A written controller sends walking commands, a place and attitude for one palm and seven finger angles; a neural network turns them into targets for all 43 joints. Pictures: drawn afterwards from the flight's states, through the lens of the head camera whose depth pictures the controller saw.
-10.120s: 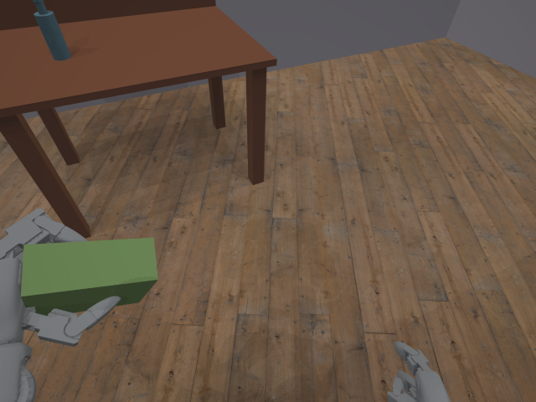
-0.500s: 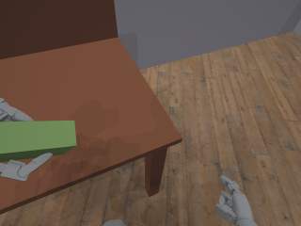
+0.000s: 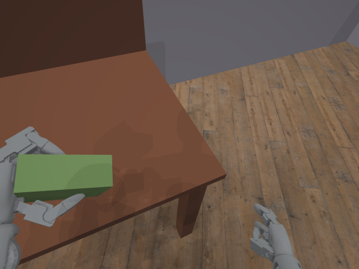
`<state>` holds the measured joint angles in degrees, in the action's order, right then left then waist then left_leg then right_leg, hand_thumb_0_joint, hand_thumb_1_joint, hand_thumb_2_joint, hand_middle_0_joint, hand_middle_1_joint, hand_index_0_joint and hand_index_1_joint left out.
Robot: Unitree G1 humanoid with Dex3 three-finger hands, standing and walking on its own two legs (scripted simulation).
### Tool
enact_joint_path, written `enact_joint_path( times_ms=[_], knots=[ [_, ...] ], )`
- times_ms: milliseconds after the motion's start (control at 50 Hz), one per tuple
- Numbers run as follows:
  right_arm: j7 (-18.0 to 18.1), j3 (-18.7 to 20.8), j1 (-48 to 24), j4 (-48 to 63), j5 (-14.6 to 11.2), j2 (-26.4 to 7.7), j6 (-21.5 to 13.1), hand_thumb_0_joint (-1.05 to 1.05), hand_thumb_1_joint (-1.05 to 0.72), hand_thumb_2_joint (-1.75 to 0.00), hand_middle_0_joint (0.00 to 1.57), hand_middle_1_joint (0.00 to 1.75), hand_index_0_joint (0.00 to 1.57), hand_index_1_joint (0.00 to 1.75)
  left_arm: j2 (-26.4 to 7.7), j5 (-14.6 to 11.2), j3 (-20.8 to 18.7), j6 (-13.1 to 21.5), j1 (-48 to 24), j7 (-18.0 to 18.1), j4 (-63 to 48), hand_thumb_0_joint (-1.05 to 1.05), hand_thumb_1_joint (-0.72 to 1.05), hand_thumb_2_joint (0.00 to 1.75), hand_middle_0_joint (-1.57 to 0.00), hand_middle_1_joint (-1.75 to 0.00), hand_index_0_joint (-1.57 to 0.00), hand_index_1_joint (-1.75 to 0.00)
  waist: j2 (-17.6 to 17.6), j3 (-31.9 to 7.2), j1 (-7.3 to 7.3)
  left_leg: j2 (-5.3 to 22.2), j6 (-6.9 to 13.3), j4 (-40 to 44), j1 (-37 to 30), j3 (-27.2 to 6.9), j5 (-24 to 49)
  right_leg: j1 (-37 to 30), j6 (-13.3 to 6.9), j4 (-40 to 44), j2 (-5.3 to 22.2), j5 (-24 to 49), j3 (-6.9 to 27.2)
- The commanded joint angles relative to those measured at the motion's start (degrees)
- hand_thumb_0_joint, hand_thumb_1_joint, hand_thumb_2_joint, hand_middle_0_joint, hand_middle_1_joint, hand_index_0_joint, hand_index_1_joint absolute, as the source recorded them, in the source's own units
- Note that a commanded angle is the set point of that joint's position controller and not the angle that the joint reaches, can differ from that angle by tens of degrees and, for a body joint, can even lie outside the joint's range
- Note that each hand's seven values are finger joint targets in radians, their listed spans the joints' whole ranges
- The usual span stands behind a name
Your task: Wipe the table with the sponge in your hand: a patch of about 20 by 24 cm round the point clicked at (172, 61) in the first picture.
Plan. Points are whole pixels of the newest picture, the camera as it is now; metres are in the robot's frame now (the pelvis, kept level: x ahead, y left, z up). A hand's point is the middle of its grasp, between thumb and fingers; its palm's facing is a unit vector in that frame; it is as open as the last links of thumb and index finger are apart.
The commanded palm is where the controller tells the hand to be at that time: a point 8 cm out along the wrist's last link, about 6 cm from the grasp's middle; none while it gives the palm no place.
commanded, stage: come to a stop and stand still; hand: left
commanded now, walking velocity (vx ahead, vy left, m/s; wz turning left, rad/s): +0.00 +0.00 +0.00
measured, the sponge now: (78, 178) +0.23 +0.19 +0.15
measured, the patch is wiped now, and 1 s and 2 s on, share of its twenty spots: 0.00 0.00 0.00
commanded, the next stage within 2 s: look again from close up in 1.92 s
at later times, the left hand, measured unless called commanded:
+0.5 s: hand (25, 135) +0.26 +0.25 +0.22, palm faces +0.45 -0.74 -0.49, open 9.4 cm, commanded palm +0.15 +0.26 +0.17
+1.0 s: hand (29, 142) +0.27 +0.27 +0.18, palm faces +0.42 -0.79 -0.44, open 9.4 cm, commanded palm +0.20 +0.30 +0.17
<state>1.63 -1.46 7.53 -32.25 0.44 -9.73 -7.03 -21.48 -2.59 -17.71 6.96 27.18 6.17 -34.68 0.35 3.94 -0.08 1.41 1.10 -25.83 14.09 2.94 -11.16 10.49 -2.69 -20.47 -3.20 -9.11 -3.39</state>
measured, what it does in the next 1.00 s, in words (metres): shifts its weight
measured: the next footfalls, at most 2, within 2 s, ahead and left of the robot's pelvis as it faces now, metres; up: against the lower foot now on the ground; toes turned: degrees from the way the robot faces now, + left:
none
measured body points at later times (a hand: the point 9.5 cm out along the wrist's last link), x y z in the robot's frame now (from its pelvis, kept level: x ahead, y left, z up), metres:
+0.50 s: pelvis +0.01 -0.03 +0.00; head +0.04 -0.02 +0.44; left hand +0.23 +0.29 +0.25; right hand +0.18 -0.25 -0.09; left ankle +0.03 +0.10 -0.74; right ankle +0.02 -0.09 -0.74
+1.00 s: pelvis +0.06 +0.01 -0.01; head +0.13 +0.04 +0.43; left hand +0.24 +0.31 +0.20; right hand +0.30 -0.21 -0.07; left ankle +0.03 +0.10 -0.74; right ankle +0.02 -0.09 -0.74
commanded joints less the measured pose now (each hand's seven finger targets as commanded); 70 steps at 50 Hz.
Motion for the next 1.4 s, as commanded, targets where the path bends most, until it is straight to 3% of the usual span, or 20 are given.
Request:
enact_joint_path(
  times_ms=[0, 160, 340, 360, 380, 440, 460, 580, 640, 660, 680, 760, 860, 980, 1040, 1180, 1260, 1280, 1360, 1380],
  knots=[
    [1.94, 3.36, -3.06, 7.96, -1.13, -7.7, -1.12, 0.0, -0.9, -0.9, 0.2, 0.3, 0.2, 0.3, -9.46, -1.8, -12.07, 2.96, 3.08, 2.63, -6.11, 0.0, 0.1, 1.3, -1.2, -1.6, -1.2, -1.6, -2.8, -12.69, -0.13, 4.51, -1.29, 5.11, 0.55, -5.93, -1.11, -6.63, 0.75, 3.85, 6.39, 4.99, 7.78],
    [3.05, 3.12, -4.62, 6.74, -1.39, -9.13, -0.95, 0.0, -0.9, -0.9, 0.2, 0.3, 0.2, 0.3, -5.81, -0.69, -4.06, 0.69, -11.09, 3.02, -2.52, 0.0, 0.1, 1.3, -1.2, -1.6, -1.2, -1.6, -0.83, -4.89, 0.69, 3.48, -0.07, 5.94, -2.15, -5.39, -7.49, 3.8, 2.02, 10.74, 6.88, -9.45, 9.23],
    [2.68, 3.78, -4.4, 7.38, -0.97, -9.1, -1.09, 0.0, -0.9, -0.9, 0.2, 0.3, 0.2, 0.3, -9.36, -0.23, -7.87, 1.6, -6.38, 4.52, -9.28, 0.0, 0.1, 1.3, -1.2, -1.6, -1.2, -1.6, -4.98, -10.05, -0.81, 2.63, 0.14, 4.42, -2.22, -6.05, 0.5, -3.69, 1.21, 6.24, 7.58, 0.07, 7.9],
    [6.49, -5.34, 5.33, 14.5, -7.09, -12.86, 1.12, 0.0, -0.9, -0.9, 0.2, 0.3, 0.2, 0.3, -55.79, -0.53, -24.2, 12.53, -57.59, 2.65, -25.79, 0.0, 0.1, 1.3, -1.2, -1.6, -1.2, -1.6, -16.67, -2.73, 1.82, 0.4, 3.4, 6.54, 11.75, -7.5, -13.93, -10.27, 5.82, -1.12, 2.22, -6.46, 4.23],
    [6.0, 2.23, 5.38, 8.67, -5.07, -5.75, -1.63, 0.0, -0.9, -0.9, 0.2, 0.3, 0.2, 0.3, -26.51, -0.14, -21.54, 10.12, -35.75, 2.1, -1.72, 0.0, 0.1, 1.3, -1.2, -1.6, -1.2, -1.6, -7.06, -7.1, 0.34, 3.94, 2.5, 6.11, 4.43, -7.15, -10.49, -5.07, 3.54, -0.59, 5.04, -15.98, 2.87],
    [2.41, 2.42, 1.63, 7.51, -2.0, -11.39, -3.19, 0.0, -0.9, -0.9, 0.2, 0.3, 0.2, 0.3, -22.64, -3.14, -19.13, 8.92, -16.08, 1.87, 7.46, 0.0, 0.1, 1.3, -1.2, -1.6, -1.2, -1.6, -1.86, -9.09, -1.8, 1.41, 0.08, -1.5, -1.32, -6.57, -5.38, 4.59, -0.15, 4.45, 9.44, -11.38, 7.82],
    [1.54, 2.47, 2.19, 6.36, -2.19, -11.52, -3.07, 0.0, -0.9, -0.9, 0.2, 0.3, 0.2, 0.3, -20.69, -3.58, -18.53, 8.75, -8.99, 0.96, 12.5, 0.0, 0.1, 1.3, -1.2, -1.6, -1.2, -1.6, -4.62, -10.21, -1.89, 1.6, 0.24, -2.34, -2.82, -5.87, -4.55, 5.23, -0.56, 3.29, 9.56, -9.79, 7.2],
    [-2.66, 3.4, 2.95, 5.92, -3.89, -10.85, -5.9, 0.0, -0.9, -0.9, 0.2, 0.3, 0.2, 0.3, -9.69, -6.35, -7.2, 9.85, 1.76, 0.31, 8.89, 0.0, 0.1, 1.3, -1.2, -1.6, -1.2, -1.6, 1.21, -9.3, -3.43, 1.5, 1.3, -0.15, -2.57, -6.92, 7.12, 3.34, 1.56, -0.79, 9.16, 4.19, 4.92],
    [-2.5, 4.0, 2.37, 5.51, -3.34, -12.29, -7.52, 0.0, -0.9, -0.9, 0.2, 0.3, 0.2, 0.3, -15.16, -5.15, -10.1, 11.39, -5.59, 1.27, 4.2, 0.0, 0.1, 1.3, -1.2, -1.6, -1.2, -1.6, 9.39, -9.34, -3.46, 0.4, 0.78, -1.35, -1.71, -7.52, 11.76, 0.7, 2.11, -2.4, 9.4, 14.04, 5.35],
    [-2.24, 3.89, 1.82, 4.96, -3.34, -13.22, -7.58, 0.0, -0.9, -0.9, 0.2, 0.3, 0.2, 0.3, -20.27, -4.28, -12.98, 11.94, -10.39, 1.8, 0.32, 0.0, 0.1, 1.3, -1.2, -1.6, -1.2, -1.6, 7.87, -11.19, -2.94, 0.33, 1.01, -1.61, -3.53, -7.61, 12.03, 0.69, 1.77, -4.13, 9.24, 15.24, 6.37],
    [-1.8, 3.72, 2.61, 4.75, -2.88, -12.27, -7.74, 0.0, -0.9, -0.9, 0.2, 0.3, 0.2, 0.3, -17.87, -3.9, -11.22, 12.45, -12.59, 1.75, -1.42, 0.0, 0.1, 1.3, -1.2, -1.6, -1.2, -1.6, 8.56, -12.39, -2.59, 0.18, 0.98, -1.8, -2.2, -7.55, 14.43, -2.38, 1.7, -5.63, 9.73, 18.8, 4.88],
    [-1.92, 3.83, 1.53, 4.68, -3.0, -13.53, -8.38, 0.0, -0.9, -0.9, 0.2, 0.3, 0.2, 0.3, -23.51, -2.8, -13.3, 11.05, -17.38, 3.64, -9.47, 0.0, 0.1, 1.3, -1.2, -1.6, -1.2, -1.6, -4.22, -19.56, -2.51, 0.68, 1.31, -4.44, -6.55, -8.81, 23.41, -5.51, 1.26, -8.93, 9.94, 22.57, 7.3],
    [-3.53, 4.2, 3.48, 5.02, -2.97, -13.8, -8.54, 0.0, -0.9, -0.9, 0.2, 0.3, 0.2, 0.3, -21.65, -3.14, -13.8, 10.38, -6.21, 4.74, -13.04, 0.0, 0.1, 1.3, -1.2, -1.6, -1.2, -1.6, -11.28, -21.73, -2.56, 1.32, 1.02, -7.37, -8.42, -9.27, 37.46, -6.55, 0.97, -10.53, 9.77, 26.27, 5.63],
    [-4.06, 5.84, 4.01, 4.51, -2.28, -12.11, -5.28, 0.0, -0.9, -0.9, 0.2, 0.3, 0.2, 0.3, -14.02, -4.26, -13.42, 10.57, 2.15, 2.78, -2.99, 0.0, 0.1, 1.3, -1.2, -1.6, -1.2, -1.6, -2.16, -16.11, -1.65, 3.25, 0.5, -3.21, -9.53, -10.08, 41.85, 0.21, 2.01, -12.22, 8.59, 21.11, 1.22],
    [-3.33, 6.49, 1.31, 4.92, -2.85, -11.59, -3.27, 0.0, -0.9, -0.9, 0.2, 0.3, 0.2, 0.3, -13.88, -4.73, -13.75, 9.73, -0.26, 1.47, 2.11, 0.0, 0.1, 1.3, -1.2, -1.6, -1.2, -1.6, 3.1, -14.09, -1.65, 4.0, -0.39, -1.29, -7.19, -10.32, 37.36, 0.0, 2.36, -9.08, 8.75, 18.9, 1.44],
    [-2.69, 4.83, -0.16, 7.15, -3.09, -11.11, -3.72, 0.0, -0.9, -0.9, 0.2, 0.3, 0.2, 0.3, -13.4, -4.71, -8.5, 10.27, -5.53, 0.6, -7.09, 0.0, 0.1, 1.3, -1.2, -1.6, -1.2, -1.6, -2.96, -16.31, -1.59, 3.16, -1.11, -0.58, -7.04, -11.02, 31.85, -3.44, 1.79, -6.89, 9.39, 16.28, 2.58],
    [-2.74, 4.54, -0.73, 7.71, -3.42, -12.83, -4.97, 0.0, -0.9, -0.9, 0.2, 0.3, 0.2, 0.3, -19.75, -4.26, -11.9, 9.74, -6.22, 1.98, -13.74, 0.0, 0.1, 1.3, -1.2, -1.6, -1.2, -1.6, -8.36, -19.38, -1.55, 3.59, -2.06, -1.33, -6.17, -13.32, 29.32, -4.95, 1.75, -7.28, 8.98, 11.04, 3.72],
    [-2.72, 4.1, 0.68, 7.61, -3.03, -11.44, -5.01, 0.0, -0.9, -0.9, 0.2, 0.3, 0.2, 0.3, -17.09, -4.53, -10.61, 10.04, -4.4, 1.86, -14.06, 0.0, 0.1, 1.3, -1.2, -1.6, -1.2, -1.6, -8.03, -18.27, -1.74, 3.43, -2.38, -1.21, -4.39, -13.32, 29.52, -5.39, 1.75, -6.7, 9.08, 9.97, 2.26],
    [-2.46, 4.46, -0.27, 6.99, -3.06, -11.91, -4.5, 0.0, -0.9, -0.9, 0.2, 0.3, 0.2, 0.3, -21.15, -5.14, -15.77, 9.76, -1.0, 1.96, -8.27, 0.0, 0.1, 1.3, -1.2, -1.6, -1.2, -1.6, -8.34, -14.71, -1.4, 3.45, -2.67, 0.71, -1.73, -15.06, 20.04, -2.03, 1.56, -5.11, 9.45, 3.35, 3.0],
    [-2.45, 4.25, 0.7, 6.75, -2.64, -10.71, -4.28, 0.0, -0.9, -0.9, 0.2, 0.3, 0.2, 0.3, -17.52, -5.63, -13.66, 10.38, -0.34, 1.39, -7.3, 0.0, 0.1, 1.3, -1.2, -1.6, -1.2, -1.6, -6.97, -13.78, -1.4, 3.41, -2.71, 1.44, -0.98, -14.68, 17.73, -1.78, 1.59, -4.48, 9.48, 1.99, 1.92]
  ],
)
